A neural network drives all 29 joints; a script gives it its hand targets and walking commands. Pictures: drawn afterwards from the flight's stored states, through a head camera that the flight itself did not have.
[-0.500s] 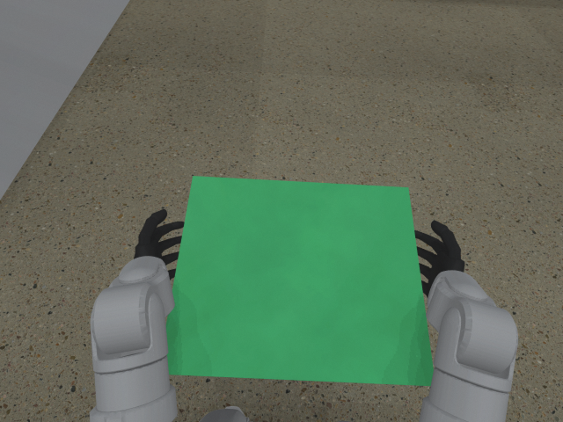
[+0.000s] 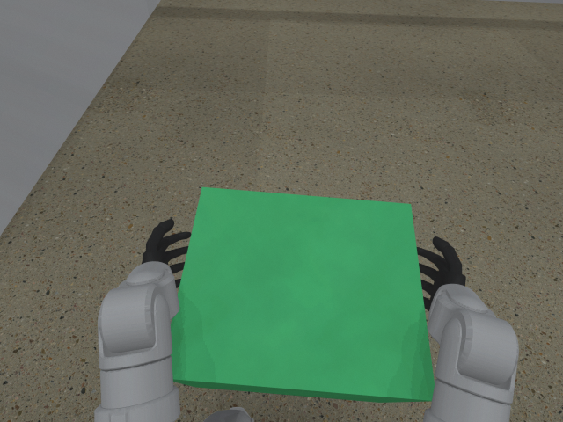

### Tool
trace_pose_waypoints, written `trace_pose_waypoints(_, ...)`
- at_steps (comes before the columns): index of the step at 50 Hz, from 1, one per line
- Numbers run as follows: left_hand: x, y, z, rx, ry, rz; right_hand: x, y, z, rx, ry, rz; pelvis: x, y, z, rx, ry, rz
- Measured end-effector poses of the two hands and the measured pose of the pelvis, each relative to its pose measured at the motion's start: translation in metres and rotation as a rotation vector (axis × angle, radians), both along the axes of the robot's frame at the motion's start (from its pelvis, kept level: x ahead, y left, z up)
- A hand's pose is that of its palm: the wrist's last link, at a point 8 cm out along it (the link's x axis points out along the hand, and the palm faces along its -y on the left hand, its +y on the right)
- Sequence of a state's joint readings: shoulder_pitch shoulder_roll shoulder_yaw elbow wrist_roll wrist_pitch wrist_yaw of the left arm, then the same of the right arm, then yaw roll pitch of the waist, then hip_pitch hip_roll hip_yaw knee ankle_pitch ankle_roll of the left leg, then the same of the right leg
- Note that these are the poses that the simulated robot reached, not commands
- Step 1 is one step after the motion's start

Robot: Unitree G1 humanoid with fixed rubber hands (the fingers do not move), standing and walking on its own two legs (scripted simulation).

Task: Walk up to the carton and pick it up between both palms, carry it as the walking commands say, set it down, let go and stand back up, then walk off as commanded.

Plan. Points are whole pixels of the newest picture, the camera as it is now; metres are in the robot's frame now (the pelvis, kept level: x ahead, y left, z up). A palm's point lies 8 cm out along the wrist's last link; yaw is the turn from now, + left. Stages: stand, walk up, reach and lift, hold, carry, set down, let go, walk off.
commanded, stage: carry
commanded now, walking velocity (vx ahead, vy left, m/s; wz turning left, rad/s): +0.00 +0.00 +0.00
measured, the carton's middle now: (296, 301) +0.29 -0.01 +0.00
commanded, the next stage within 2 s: none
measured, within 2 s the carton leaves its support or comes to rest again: neither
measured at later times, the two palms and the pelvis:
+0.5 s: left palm (164, 277) +0.28 +0.17 +0.06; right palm (438, 291) +0.28 -0.19 +0.07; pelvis +0.00 +0.00 +0.00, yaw +0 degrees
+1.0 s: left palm (167, 283) +0.28 +0.17 +0.06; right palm (439, 301) +0.27 -0.20 +0.05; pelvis -0.01 -0.01 +0.00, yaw +0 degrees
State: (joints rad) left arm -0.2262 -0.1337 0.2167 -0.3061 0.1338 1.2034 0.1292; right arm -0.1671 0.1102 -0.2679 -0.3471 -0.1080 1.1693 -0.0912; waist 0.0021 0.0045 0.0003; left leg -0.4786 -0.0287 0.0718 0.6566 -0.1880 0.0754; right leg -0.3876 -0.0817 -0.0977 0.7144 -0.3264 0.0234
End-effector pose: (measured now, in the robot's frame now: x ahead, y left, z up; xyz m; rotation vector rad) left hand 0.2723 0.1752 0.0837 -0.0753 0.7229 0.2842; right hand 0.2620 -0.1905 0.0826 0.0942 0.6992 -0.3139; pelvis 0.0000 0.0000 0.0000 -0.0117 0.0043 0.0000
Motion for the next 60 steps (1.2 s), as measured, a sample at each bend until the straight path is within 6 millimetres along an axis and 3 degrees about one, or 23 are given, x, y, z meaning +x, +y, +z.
trace_pose_waypoints(6,-0.005,0.000,-0.002,0.004,0.014,-0.002,-0.005,0.000,-0.002,0.002,0.015,0.000,-0.005,-0.001,0.001,0.001,-0.004,0.000)
trace_pose_waypoints(17,0.002,0.000,-0.025,0.025,0.054,-0.015,0.006,0.000,-0.023,-0.020,0.057,0.027,-0.002,-0.003,0.002,0.004,0.003,0.000)
trace_pose_waypoints(27,0.009,0.000,-0.021,0.027,-0.019,-0.024,0.014,-0.001,-0.015,-0.041,-0.015,0.042,-0.002,-0.003,0.002,0.004,0.003,0.000)
trace_pose_waypoints(37,0.001,0.001,-0.034,0.025,0.010,-0.039,0.002,0.000,-0.029,-0.059,0.017,0.050,-0.008,-0.001,0.002,0.001,-0.005,0.000)
trace_pose_waypoints(46,0.001,-0.001,-0.020,0.039,-0.027,-0.030,0.005,-0.002,-0.024,-0.035,-0.010,0.057,-0.009,-0.006,0.002,0.006,-0.006,0.000)
trace_pose_waypoints(54,0.006,-0.006,-0.038,0.040,0.018,-0.049,0.005,-0.007,-0.037,-0.057,0.036,0.052,-0.004,-0.008,0.003,0.010,0.001,0.000)
trace_pose_waypoints(60,0.009,-0.007,-0.034,0.044,-0.005,-0.049,0.009,-0.008,-0.035,-0.058,0.014,0.058,-0.002,-0.009,0.003,0.011,0.004,0.000)
